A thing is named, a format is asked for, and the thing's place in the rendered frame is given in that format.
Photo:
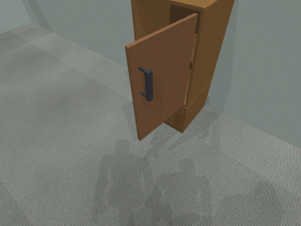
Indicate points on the handle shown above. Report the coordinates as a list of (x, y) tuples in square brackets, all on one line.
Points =
[(148, 77)]

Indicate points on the cupboard door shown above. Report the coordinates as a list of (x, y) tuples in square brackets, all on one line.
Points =
[(167, 53)]

